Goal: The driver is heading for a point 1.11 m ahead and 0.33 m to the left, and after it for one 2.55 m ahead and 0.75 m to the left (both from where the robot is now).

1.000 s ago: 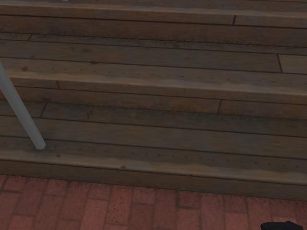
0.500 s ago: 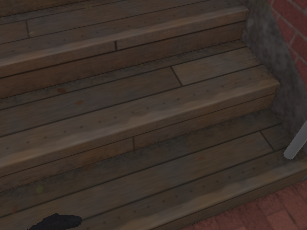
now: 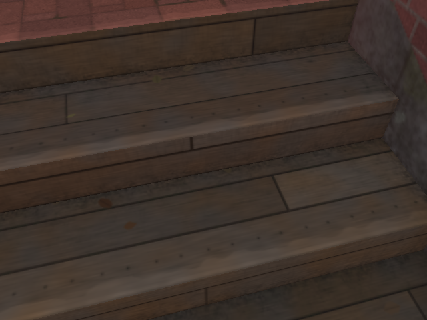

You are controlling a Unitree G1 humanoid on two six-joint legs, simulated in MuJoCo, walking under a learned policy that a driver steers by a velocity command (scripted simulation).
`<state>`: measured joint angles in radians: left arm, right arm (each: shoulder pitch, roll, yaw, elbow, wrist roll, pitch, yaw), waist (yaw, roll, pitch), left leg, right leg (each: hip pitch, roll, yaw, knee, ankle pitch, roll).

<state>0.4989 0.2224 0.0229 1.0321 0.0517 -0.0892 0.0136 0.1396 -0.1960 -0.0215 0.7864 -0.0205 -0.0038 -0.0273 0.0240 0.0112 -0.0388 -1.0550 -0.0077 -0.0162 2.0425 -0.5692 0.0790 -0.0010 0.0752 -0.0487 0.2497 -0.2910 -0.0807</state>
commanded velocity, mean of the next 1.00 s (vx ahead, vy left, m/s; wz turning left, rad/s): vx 0.50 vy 0.00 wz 0.46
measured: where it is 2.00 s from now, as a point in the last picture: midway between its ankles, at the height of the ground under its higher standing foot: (61, 27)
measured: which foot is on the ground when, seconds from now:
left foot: up 0.00-0.16, down 0.18-0.72, up 0.74-1.00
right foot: down 0.00-0.18, up 0.20-0.66, down 0.68-1.00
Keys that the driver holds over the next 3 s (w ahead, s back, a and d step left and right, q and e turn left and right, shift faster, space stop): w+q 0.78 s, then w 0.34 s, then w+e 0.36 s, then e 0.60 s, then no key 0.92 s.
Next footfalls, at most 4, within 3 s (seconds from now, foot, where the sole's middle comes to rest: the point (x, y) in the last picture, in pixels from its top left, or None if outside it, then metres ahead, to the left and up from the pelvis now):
0.18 left None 0.29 0.13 -0.62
0.68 right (202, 225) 0.66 0.08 -0.45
1.20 left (52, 131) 0.85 0.50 -0.29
1.72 right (104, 10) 1.22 0.40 -0.13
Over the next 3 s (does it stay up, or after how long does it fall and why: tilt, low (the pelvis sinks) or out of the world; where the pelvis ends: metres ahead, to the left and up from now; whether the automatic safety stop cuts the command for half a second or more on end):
stays up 1.18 0.50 0.64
